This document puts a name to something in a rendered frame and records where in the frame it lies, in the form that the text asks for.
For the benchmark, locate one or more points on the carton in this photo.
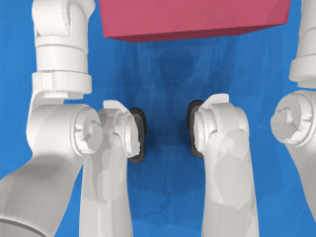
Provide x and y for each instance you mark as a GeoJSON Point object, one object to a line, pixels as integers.
{"type": "Point", "coordinates": [157, 20]}

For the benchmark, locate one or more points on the left robot foot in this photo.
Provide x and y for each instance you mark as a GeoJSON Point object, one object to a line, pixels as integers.
{"type": "Point", "coordinates": [140, 120]}

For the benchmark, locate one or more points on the left robot forearm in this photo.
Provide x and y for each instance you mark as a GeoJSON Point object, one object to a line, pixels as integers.
{"type": "Point", "coordinates": [61, 42]}

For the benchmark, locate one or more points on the right robot forearm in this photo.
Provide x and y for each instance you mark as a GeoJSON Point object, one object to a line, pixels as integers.
{"type": "Point", "coordinates": [303, 66]}

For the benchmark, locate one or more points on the robot right upper arm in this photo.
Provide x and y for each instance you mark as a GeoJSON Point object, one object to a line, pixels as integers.
{"type": "Point", "coordinates": [294, 124]}

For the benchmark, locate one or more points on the right robot shin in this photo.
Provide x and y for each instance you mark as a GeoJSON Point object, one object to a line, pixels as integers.
{"type": "Point", "coordinates": [224, 98]}

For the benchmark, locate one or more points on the robot left upper arm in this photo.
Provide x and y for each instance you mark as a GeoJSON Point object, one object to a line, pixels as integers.
{"type": "Point", "coordinates": [34, 198]}

